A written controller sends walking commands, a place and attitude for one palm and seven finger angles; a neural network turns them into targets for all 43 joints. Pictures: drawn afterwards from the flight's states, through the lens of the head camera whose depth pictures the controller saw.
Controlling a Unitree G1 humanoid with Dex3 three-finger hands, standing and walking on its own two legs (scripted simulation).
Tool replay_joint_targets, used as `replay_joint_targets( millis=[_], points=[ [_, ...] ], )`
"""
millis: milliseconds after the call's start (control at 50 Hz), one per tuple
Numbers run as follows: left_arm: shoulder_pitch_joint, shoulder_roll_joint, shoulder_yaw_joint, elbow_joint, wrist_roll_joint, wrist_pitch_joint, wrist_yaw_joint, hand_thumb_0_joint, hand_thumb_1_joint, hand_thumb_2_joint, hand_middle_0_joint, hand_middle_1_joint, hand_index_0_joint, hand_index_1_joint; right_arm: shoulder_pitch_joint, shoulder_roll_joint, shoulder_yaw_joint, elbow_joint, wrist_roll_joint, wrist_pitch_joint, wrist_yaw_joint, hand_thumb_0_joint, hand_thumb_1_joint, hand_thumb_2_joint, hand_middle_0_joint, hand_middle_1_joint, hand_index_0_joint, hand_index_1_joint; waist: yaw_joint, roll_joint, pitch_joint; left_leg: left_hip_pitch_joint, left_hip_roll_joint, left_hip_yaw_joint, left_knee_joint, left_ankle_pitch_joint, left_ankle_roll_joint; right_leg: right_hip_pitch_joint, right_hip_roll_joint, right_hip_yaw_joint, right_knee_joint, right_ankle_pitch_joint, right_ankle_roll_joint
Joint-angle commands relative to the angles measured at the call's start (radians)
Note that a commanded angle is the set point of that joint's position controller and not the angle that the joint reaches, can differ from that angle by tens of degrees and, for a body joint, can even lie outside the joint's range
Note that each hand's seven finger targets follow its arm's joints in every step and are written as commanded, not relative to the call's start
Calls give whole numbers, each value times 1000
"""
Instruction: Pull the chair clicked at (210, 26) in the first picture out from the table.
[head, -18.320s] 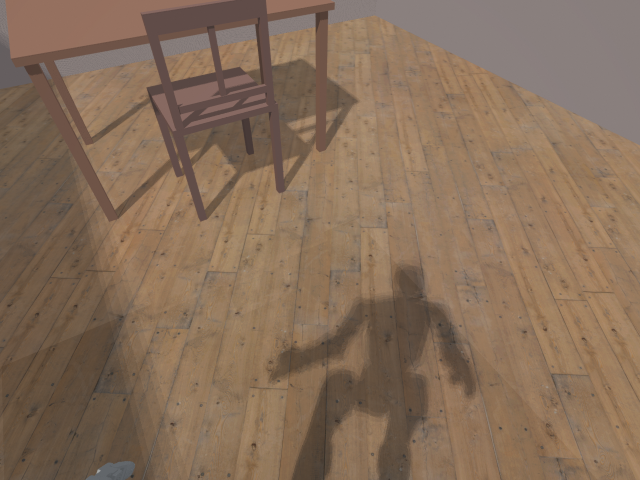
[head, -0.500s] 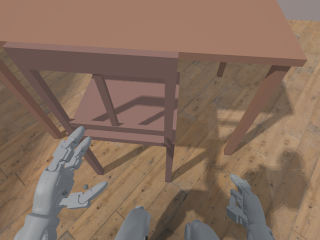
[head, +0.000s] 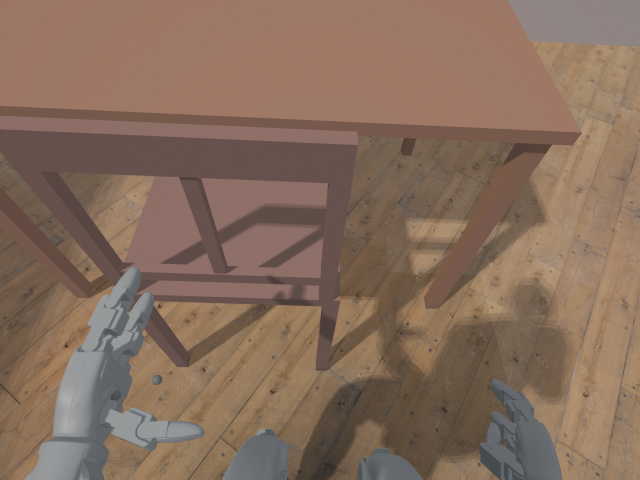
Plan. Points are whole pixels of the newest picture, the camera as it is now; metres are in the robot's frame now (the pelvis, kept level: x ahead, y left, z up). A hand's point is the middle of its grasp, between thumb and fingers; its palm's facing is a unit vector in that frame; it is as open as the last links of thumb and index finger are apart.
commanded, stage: raise the hand toward the chair's back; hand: left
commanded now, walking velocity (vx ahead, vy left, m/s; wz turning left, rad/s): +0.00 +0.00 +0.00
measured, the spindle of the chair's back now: (207, 229) +0.45 +0.19 -0.01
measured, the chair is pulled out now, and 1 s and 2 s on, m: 0.00 0.00 0.00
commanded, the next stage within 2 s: aim the fingers beside a spindle in 0.90 s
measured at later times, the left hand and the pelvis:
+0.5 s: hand (123, 351) +0.25 +0.23 +0.05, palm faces +0.02 -1.00 -0.04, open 16.9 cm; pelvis +0.00 +0.02 +0.01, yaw +1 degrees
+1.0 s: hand (143, 350) +0.25 +0.20 +0.06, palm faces +0.03 -1.00 -0.05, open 16.9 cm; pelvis +0.01 +0.00 +0.01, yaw +1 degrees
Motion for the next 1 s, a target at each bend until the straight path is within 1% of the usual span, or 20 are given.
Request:
replay_joint_targets(
  millis=[0, 60, 140, 200, 240, 260, 300, 360, 380, 460, 520, 560, 620, 660, 700, 760, 820, 860, 920, 980],
  points=[
    [-40, 95, 85, -177, 1, -79, 65, 0, -500, 300, -60, -80, -60, -80, -38, -126, -34, -142, -10, -38, 6, 0, -900, -900, 200, 300, 200, 300, 0, 62, -183, 281, 17, -63, -203, 265, -17, 20, 8, -35, -150, 198, -14],
    [-58, 76, 29, -61, 27, -32, 14, 0, -500, 300, -60, -80, -60, -80, -26, -149, -27, -158, -4, -18, 9, 0, -900, -900, 200, 300, 200, 300, -25, 10, -111, 233, 18, -76, -218, 164, -14, -12, 12, -37, -162, 138, -14],
    [-133, 135, 52, -133, 9, 13, -52, 0, -500, 300, -60, -80, -60, -80, -16, -164, -20, -203, 7, -10, 0, 0, -900, -900, 200, 300, 200, 300, -9, 45, -186, 292, 14, -82, -246, 155, -16, 41, 11, -29, -186, 141, -16],
    [-173, 188, 124, -226, -13, 1, -38, 0, -500, 300, -60, -80, -60, -80, -11, -153, -14, -206, 2, -12, -7, 0, -900, -900, 200, 300, 200, 300, 8, 63, -256, 351, 16, -88, -250, 234, -19, 77, 12, -29, -186, 180, -19],
    [-179, 185, 139, -257, -18, -25, -11, 0, -500, 300, -60, -80, -60, -80, -14, -142, -9, -199, -3, -15, -7, 0, -900, -900, 200, 300, 200, 300, 15, 99, -248, 375, 20, -95, -254, 266, -30, 61, 13, -35, -177, 186, -21],
    [-185, 201, 157, -246, -14, -33, 5, 0, -500, 300, -60, -80, -60, -80, -12, -141, -8, -187, -7, -14, -7, 0, -900, -900, 200, 300, 200, 300, 14, 94, -236, 368, 22, -99, -253, 267, -32, 54, 16, -37, -172, 184, -22],
    [-184, 171, 137, -200, -9, -45, 14, 0, -500, 300, -60, -80, -60, -80, -13, -139, -5, -175, -10, -14, 1, 0, -900, -900, 200, 300, 200, 300, 3, 113, -198, 354, 23, -103, -254, 245, -39, 26, 14, -42, -166, 169, -21],
    [-170, 149, 109, -82, 1, -19, -13, 0, -500, 300, -60, -80, -60, -80, -10, -157, -7, -168, -6, -7, 5, 0, -900, -900, 200, 300, 200, 300, -14, 67, -157, 297, 19, -101, -254, 176, -30, 17, 15, -41, -177, 142, -19],
    [-172, 145, 99, -57, -1, -2, -33, 0, -500, 300, -60, -80, -60, -80, -4, -164, -8, -171, -2, -4, 5, 0, -900, -900, 200, 300, 200, 300, -17, 56, -161, 288, 17, -95, -254, 166, -27, 24, 15, -39, -183, 141, -17],
    [-145, 159, 103, -81, -25, 50, -83, 0, -500, 300, -60, -80, -60, -80, -3, -172, -14, -194, 11, -9, 1, 0, -900, -900, 200, 300, 200, 300, 1, 55, -223, 311, 10, -77, -258, 219, -20, 102, 14, -29, -209, 182, -18],
    [-156, 197, 149, -175, -36, 25, -57, 0, -500, 300, -60, -80, -60, -80, 0, -163, -18, -195, 6, -19, 1, 0, -900, -900, 200, 300, 200, 300, 14, 59, -262, 345, 13, -73, -257, 288, -21, 126, 13, -28, -208, 218, -17],
    [-162, 222, 180, -201, -31, -9, -16, 0, -500, 300, -60, -80, -60, -80, -4, -153, -17, -178, -2, -21, 1, 0, -900, -900, 200, 300, 200, 300, 19, 78, -244, 346, 15, -74, -251, 314, -24, 111, 16, -30, -197, 227, -21],
    [-164, 181, 159, -162, -21, -52, 18, 0, -500, 300, -60, -80, -60, -80, -4, -148, -15, -162, -9, -21, 11, 0, -900, -900, 200, 300, 200, 300, 6, 91, -193, 323, 17, -76, -243, 288, -31, 59, 13, -35, -180, 199, -20],
    [-152, 166, 146, -101, -12, -55, 19, 0, -500, 300, -60, -80, -60, -80, -3, -152, -16, -153, -11, -16, 15, 0, -900, -900, 200, 300, 200, 300, -2, 77, -167, 288, 15, -73, -234, 253, -27, 44, 13, -34, -177, 184, -20],
    [-145, 153, 120, -69, -7, -43, -3, 0, -500, 300, -60, -80, -60, -80, 0, -162, -19, -162, -6, -10, 17, 0, -900, -900, 200, 300, 200, 300, -9, 64, -175, 282, 16, -70, -234, 222, -25, 42, 12, -32, -181, 172, -17],
    [-136, 155, 107, -75, -17, -8, -42, 0, -500, 300, -60, -80, -60, -80, 1, -168, -21, -177, 3, -6, 13, 0, -900, -900, 200, 300, 200, 300, -6, 51, -215, 289, 11, -60, -233, 234, -16, 90, 12, -20, -199, 195, -16],
    [-153, 189, 133, -151, -27, -1, -49, 0, -500, 300, -60, -80, -60, -80, 1, -163, -22, -187, 6, -9, 5, 0, -900, -900, 200, 300, 200, 300, 2, 55, -269, 319, 9, -52, -232, 281, -11, 133, 10, -13, -206, 241, -13],
    [-165, 204, 157, -160, -34, -12, -33, 0, -500, 300, -60, -80, -60, -80, -3, -155, -18, -178, 2, -10, 1, 0, -900, -900, 200, 300, 200, 300, 1, 43, -249, 306, 7, -51, -222, 281, -7, 129, 13, -10, -208, 247, -12],
    [-182, 178, 153, -138, -35, -41, -11, 0, -500, 300, -60, -80, -60, -80, -9, -146, -14, -164, -2, -12, 1, 0, -900, -900, 200, 300, 200, 300, -9, 23, -205, 278, 7, -50, -212, 251, -8, 100, 12, -12, -201, 223, -10],
    [-181, 162, 135, -97, -23, -50, -11, 0, -500, 300, -60, -80, -60, -80, -10, -148, -13, -157, -3, -13, 6, 0, -900, -900, 200, 300, 200, 300, -11, 45, -188, 259, 3, -44, -200, 237, -8, 85, 9, -5, -197, 216, -11]
  ],
)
